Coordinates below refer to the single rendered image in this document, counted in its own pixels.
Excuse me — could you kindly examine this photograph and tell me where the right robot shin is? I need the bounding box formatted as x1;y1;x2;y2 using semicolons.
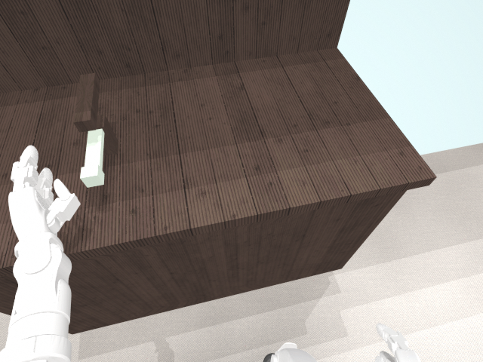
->
277;342;297;352

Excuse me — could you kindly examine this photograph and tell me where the tap lever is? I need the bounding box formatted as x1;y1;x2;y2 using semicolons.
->
80;129;104;188

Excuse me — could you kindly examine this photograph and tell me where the counter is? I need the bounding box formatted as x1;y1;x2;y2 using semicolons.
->
0;0;437;334

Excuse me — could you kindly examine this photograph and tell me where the right robot hand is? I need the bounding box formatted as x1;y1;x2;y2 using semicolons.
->
374;324;421;362

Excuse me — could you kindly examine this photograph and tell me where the left robot hand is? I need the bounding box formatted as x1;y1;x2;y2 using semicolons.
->
8;146;80;241

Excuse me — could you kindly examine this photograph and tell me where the left robot forearm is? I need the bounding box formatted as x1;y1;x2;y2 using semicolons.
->
0;232;72;362

